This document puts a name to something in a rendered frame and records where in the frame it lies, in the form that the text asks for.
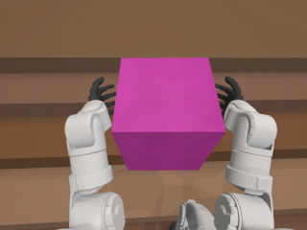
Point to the right robot shin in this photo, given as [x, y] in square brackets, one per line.
[178, 227]

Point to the right robot thigh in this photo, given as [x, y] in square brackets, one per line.
[194, 216]

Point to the robot right forearm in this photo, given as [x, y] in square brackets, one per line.
[252, 149]

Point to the carton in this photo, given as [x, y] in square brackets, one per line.
[167, 115]

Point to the right robot upper arm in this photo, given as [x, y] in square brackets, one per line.
[234, 211]

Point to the left robot upper arm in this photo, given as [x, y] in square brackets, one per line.
[101, 211]

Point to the robot left hand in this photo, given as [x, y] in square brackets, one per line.
[96, 93]

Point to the robot right hand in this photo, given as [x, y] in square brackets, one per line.
[233, 94]

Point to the robot left forearm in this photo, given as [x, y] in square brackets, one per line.
[86, 145]

